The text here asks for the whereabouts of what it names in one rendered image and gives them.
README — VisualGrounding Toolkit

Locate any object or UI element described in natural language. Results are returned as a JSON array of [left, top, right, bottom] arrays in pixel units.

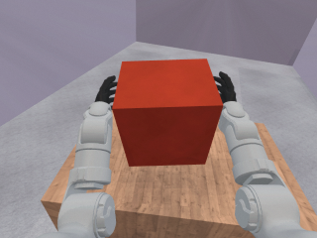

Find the right robot hand
[[213, 71, 237, 104]]

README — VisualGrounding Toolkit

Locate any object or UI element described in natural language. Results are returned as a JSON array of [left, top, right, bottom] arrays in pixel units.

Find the left robot hand
[[94, 75, 118, 110]]

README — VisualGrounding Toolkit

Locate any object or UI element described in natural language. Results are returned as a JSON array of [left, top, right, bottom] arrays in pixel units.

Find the carton
[[112, 59, 224, 167]]

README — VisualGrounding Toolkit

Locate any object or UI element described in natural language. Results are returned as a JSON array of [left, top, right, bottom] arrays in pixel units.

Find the pedestal
[[41, 110, 317, 238]]

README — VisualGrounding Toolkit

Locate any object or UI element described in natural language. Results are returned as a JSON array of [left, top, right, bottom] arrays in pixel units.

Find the left robot forearm
[[57, 101, 113, 230]]

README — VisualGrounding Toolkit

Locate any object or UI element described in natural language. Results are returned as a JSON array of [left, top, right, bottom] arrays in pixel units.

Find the right robot upper arm
[[235, 184, 317, 238]]

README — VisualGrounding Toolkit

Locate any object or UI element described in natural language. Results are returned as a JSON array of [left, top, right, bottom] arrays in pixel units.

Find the left robot upper arm
[[36, 191, 116, 238]]

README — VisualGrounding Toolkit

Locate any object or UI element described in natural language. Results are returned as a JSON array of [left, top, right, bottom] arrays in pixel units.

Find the right robot forearm
[[218, 101, 300, 222]]

